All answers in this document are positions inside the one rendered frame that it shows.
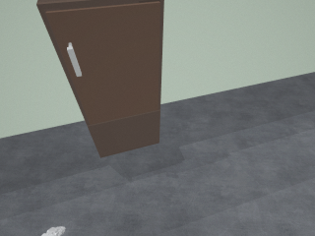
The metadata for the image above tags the left robot hand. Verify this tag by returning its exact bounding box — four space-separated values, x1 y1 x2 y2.
41 226 66 236

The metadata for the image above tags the cupboard door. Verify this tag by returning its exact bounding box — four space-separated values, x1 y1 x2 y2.
45 1 160 125

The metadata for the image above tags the handle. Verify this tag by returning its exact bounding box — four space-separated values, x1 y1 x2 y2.
67 42 82 77

